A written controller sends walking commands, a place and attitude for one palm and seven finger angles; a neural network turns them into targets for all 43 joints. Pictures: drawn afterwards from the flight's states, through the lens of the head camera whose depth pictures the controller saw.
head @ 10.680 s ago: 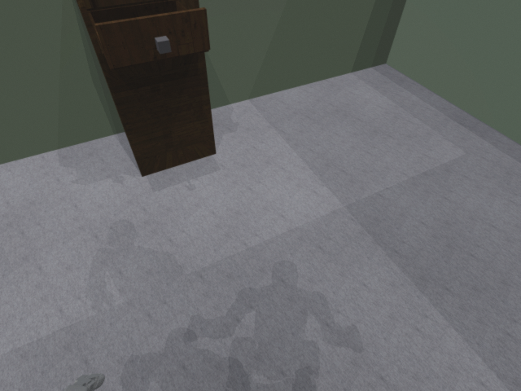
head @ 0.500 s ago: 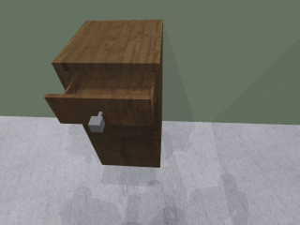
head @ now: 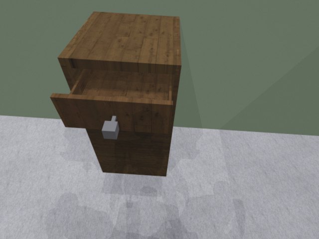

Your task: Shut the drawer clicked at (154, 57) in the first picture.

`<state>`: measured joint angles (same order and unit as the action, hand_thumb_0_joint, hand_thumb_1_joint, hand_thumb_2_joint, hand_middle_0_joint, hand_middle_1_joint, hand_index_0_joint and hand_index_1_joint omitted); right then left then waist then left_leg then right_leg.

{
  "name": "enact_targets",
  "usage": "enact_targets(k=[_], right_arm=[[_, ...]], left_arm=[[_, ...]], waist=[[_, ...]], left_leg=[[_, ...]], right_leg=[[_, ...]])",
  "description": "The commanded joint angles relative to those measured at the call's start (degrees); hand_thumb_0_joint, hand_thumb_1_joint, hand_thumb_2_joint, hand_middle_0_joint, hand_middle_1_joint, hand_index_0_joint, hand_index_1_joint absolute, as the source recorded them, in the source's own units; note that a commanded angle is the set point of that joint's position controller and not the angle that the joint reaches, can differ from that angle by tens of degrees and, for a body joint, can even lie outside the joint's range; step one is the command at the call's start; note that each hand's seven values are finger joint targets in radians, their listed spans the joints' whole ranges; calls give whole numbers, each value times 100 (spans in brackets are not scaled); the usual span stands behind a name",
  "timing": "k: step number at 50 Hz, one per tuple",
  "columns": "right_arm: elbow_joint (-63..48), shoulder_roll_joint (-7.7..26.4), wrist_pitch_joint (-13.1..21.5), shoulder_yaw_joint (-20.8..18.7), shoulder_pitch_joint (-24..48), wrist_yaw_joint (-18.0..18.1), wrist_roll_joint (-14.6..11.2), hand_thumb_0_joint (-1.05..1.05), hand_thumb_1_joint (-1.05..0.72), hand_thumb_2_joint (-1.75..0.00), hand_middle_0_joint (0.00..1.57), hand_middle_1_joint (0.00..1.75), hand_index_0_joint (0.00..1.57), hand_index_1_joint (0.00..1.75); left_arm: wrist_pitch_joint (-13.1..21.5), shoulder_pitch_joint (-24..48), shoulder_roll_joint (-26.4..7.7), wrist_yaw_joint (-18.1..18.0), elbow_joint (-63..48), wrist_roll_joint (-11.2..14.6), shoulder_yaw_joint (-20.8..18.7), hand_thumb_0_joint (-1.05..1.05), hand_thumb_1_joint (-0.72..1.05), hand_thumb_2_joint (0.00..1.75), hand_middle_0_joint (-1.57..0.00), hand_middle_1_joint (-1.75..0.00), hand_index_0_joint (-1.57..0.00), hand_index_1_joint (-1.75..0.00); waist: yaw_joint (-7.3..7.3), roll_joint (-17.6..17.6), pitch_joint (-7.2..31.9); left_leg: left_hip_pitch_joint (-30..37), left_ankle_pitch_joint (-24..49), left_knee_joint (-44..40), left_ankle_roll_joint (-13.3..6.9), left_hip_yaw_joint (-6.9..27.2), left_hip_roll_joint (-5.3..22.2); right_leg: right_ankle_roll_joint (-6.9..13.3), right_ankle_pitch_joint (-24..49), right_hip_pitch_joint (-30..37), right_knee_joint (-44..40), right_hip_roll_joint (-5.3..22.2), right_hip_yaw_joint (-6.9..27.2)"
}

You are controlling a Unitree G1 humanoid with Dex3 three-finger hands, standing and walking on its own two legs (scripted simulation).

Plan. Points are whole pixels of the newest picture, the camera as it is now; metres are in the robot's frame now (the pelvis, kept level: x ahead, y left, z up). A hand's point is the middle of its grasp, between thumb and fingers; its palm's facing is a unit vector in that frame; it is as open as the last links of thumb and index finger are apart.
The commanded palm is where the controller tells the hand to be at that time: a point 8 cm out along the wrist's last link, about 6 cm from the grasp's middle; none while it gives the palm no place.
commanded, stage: come to a stop and stand still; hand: left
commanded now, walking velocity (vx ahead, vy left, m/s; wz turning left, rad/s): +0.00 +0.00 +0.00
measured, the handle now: (112, 125) +0.45 +0.19 -0.02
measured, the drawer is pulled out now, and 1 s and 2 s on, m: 0.16 0.16 0.16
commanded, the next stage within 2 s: look again from close up in 0.10 s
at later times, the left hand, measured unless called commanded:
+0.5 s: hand out of the picture -0.03 +0.17 -0.18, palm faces +0.03 -0.98 -0.19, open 7.3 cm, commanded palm none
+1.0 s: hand out of the picture -0.08 +0.14 -0.18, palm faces +0.08 -0.99 -0.14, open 7.4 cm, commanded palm none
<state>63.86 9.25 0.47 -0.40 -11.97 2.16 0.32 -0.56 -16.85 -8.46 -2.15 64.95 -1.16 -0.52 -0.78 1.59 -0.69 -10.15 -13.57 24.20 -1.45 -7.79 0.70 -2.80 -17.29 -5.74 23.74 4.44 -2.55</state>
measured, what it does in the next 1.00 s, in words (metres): stands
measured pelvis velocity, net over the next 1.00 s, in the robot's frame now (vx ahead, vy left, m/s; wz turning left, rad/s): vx -0.03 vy -0.01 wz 0.04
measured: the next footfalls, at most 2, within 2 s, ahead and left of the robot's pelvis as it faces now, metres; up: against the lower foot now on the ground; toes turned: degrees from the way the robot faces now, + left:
none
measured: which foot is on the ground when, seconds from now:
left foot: down 0.00-1.00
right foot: down 0.00-1.00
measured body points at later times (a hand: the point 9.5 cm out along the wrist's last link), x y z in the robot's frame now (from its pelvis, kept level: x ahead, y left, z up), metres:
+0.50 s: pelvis -0.04 +0.00 -0.01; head -0.04 +0.00 +0.44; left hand -0.03 +0.22 -0.17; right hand -0.03 -0.22 -0.17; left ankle -0.01 +0.10 -0.74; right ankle -0.05 -0.14 -0.74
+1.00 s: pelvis -0.03 -0.01 -0.01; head -0.04 +0.00 +0.44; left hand -0.08 +0.19 -0.17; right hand -0.04 -0.23 -0.16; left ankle +0.00 +0.10 -0.74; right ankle -0.05 -0.14 -0.74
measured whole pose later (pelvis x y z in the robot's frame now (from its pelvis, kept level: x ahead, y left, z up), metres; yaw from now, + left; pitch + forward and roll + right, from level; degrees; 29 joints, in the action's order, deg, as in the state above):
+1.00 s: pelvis -0.03 -0.01 -0.01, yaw +3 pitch -1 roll +0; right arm 63.6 8.0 -0.1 -0.2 -19.6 0.0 0.8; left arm 0.5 -23.2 -7.7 -0.9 63.0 -1.5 0.3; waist -0.1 1.1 0.7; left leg -16.2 -14.4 30.7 -1.5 -4.6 1.5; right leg -0.4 -18.6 -10.4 29.7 3.2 -4.4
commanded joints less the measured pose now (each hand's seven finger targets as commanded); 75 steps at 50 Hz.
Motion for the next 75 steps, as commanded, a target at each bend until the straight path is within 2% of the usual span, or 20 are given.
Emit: enact_targets(k=[1,9,10,11,13,15,22,28,38,45,53,57,59,60,62,64,66,67,71,75], right_arm=[[-51,567,33,-58,-399,9,27,0,-90,-90,20,30,20,30],[34,538,25,-21,-490,-12,29,0,-90,-90,20,30,20,30],[-406,797,150,-20,-325,-101,-10,0,-90,-90,20,30,20,30],[-502,729,162,-15,-365,-123,27,0,-90,-90,20,30,20,30],[-328,603,199,-19,-806,-90,68,0,-90,-90,20,30,20,30],[-370,649,161,-29,-790,-83,34,0,-90,-90,20,30,20,30],[-463,611,14,-20,-685,-153,42,0,-90,-90,20,30,20,30],[-459,609,4,-45,-739,-162,45,0,-90,-90,20,30,20,30],[-284,483,49,-10,-777,-145,14,0,-90,-90,20,30,20,30],[-237,542,-23,-104,-837,-163,79,0,-90,-90,20,30,20,30],[-306,261,119,-71,-871,-193,69,0,-90,-90,20,30,20,30],[-161,330,227,-79,-1228,-171,56,0,-90,-90,20,30,20,30],[68,635,266,-124,-1715,-71,58,0,-90,-90,20,30,20,30],[124,648,269,-110,-1772,-6,58,0,-90,-90,20,30,20,30],[131,544,247,-27,-1549,67,50,0,-90,-90,20,30,20,30],[-44,445,217,-7,-1023,107,-3,0,-90,-90,20,30,20,30],[-200,288,171,-18,-878,98,-54,0,-90,-90,20,30,20,30],[-213,301,123,-68,-823,97,-40,0,-90,-90,20,30,20,30],[-236,351,27,-194,-937,91,-5,0,-90,-90,20,30,20,30],[-330,463,-13,-250,-813,66,32,0,-90,-90,20,30,20,30]], left_arm=[[41,-520,-413,-29,-46,6,-53,0,90,90,-20,-30,-20,-30],[33,-478,-438,-23,-25,18,-33,0,90,90,-20,-30,-20,-30],[245,-567,-661,-238,-79,-84,78,0,90,90,-20,-30,-20,-30],[308,-520,-828,-205,-194,-43,24,0,90,90,-20,-30,-20,-30],[303,-546,-644,-135,-247,49,80,0,90,90,-20,-30,-20,-30],[260,-453,-608,-107,-341,73,69,0,90,90,-20,-30,-20,-30],[130,-351,-569,-30,-458,30,90,0,90,90,-20,-30,-20,-30],[121,-520,-540,-10,-525,22,70,0,90,90,-20,-30,-20,-30],[187,-676,-459,4,-412,38,77,0,90,90,-20,-30,-20,-30],[157,-952,-430,75,-342,-36,-6,0,90,90,-20,-30,-20,-30],[234,-1116,-571,88,-294,6,-125,0,90,90,-20,-30,-20,-30],[264,-1090,-428,113,-297,-1,-131,0,90,90,-20,-30,-20,-30],[289,-977,-164,94,-325,-26,-67,0,90,90,-20,-30,-20,-30],[292,-919,-56,60,-358,-15,-28,0,90,90,-20,-30,-20,-30],[257,-873,5,5,-317,55,-11,0,90,90,-20,-30,-20,-30],[267,-1137,-88,-22,-210,91,-59,0,90,90,-20,-30,-20,-30],[285,-1241,-457,-62,-208,95,-92,0,90,90,-20,-30,-20,-30],[248,-1104,-514,-69,-271,95,-112,0,90,90,-20,-30,-20,-30],[141,-869,-613,-119,-580,54,-212,0,90,90,-20,-30,-20,-30],[67,-450,-500,-85,-853,49,-236,0,90,90,-20,-30,-20,-30]], waist=[[10,-171,-102],[10,-135,-360],[9,-54,-701],[154,-177,-487],[125,-72,447],[151,-254,668],[141,-106,-811],[92,-225,-696],[100,-75,-491],[59,-285,-829],[65,432,-875],[195,-348,-679],[287,-1156,-299],[253,-1369,-223],[128,-1112,-175],[-79,-560,-48],[-36,93,183],[-2,299,23],[45,415,238],[77,-262,191]], left_leg=[[381,1859,-487,-19,789,702],[170,1118,-732,9,816,646],[-373,2468,558,128,792,698],[-229,2344,396,124,695,547],[123,2157,360,-67,806,614],[236,2033,321,-101,850,643],[-857,-544,-355,-92,1012,486],[-905,-1072,-644,-111,1125,513],[-485,-256,-404,-55,878,471],[-1044,-2020,-503,-185,1026,497],[-1158,-950,629,-128,410,114],[-407,-72,236,-286,695,392],[364,1821,-71,-678,1579,1119],[712,3418,-29,-885,1732,1367],[816,5591,265,-899,1453,1434],[314,5117,631,-418,928,927],[-305,2992,541,-33,531,542],[-395,2566,496,11,496,457],[-155,3197,717,-9,310,438],[248,3800,504,-177,505,703]], right_leg=[[221,1168,-350,-307,242,183],[209,877,-419,-441,269,212],[270,2155,-770,-335,411,459],[371,2993,-495,-62,472,250],[459,2070,-131,258,337,191],[451,1388,-128,243,254,149],[438,-263,-880,-86,134,130],[410,-367,-861,-90,104,121],[390,-25,-896,-364,224,227],[510,-1618,-1157,-238,67,190],[818,-1621,-1028,-536,481,692],[710,-490,-1179,325,162,84],[476,11,-1492,1502,-276,-552],[429,-599,-1737,1710,-333,-519],[398,-876,-1450,1177,-173,-300],[370,1641,-403,220,3,-87],[438,4855,351,609,526,222],[446,5276,278,774,599,157],[450,5332,66,1132,519,36],[359,3196,-511,1107,224,-31]])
